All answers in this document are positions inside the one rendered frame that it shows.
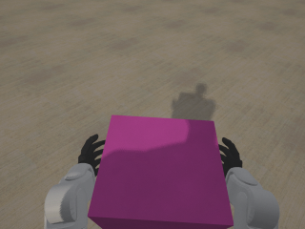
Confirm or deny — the robot right hand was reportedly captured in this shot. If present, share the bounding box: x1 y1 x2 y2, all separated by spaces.
218 137 243 178

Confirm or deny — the robot right forearm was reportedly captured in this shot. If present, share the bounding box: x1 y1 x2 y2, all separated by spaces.
225 167 280 229

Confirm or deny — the robot left forearm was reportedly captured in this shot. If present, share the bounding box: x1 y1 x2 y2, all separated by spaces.
44 163 96 229

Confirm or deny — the carton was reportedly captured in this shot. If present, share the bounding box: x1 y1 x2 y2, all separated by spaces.
88 114 234 229

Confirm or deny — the robot left hand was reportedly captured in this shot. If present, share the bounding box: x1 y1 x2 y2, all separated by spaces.
78 134 106 177

